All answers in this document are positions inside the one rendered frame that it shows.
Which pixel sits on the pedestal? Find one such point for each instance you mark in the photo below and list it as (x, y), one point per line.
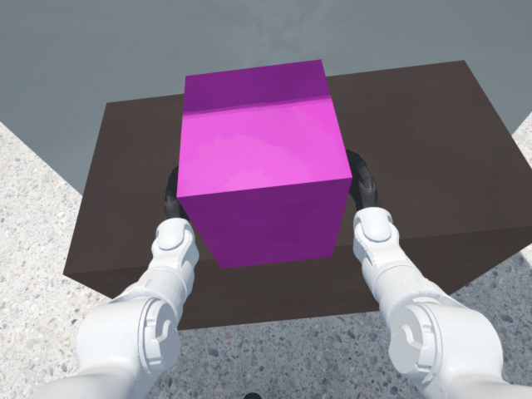
(456, 185)

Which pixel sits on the robot left hand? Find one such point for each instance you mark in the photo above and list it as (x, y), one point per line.
(173, 208)

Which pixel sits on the carton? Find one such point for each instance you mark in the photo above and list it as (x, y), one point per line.
(263, 171)

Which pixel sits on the left robot forearm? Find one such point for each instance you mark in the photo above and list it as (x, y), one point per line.
(170, 275)

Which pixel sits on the right robot upper arm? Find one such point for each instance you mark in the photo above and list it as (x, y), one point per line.
(450, 353)

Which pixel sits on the right robot forearm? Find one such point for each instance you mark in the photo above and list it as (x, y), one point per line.
(392, 277)

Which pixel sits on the robot right hand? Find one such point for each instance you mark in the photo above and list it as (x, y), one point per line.
(363, 188)

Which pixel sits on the left robot upper arm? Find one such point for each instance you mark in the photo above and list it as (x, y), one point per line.
(122, 349)

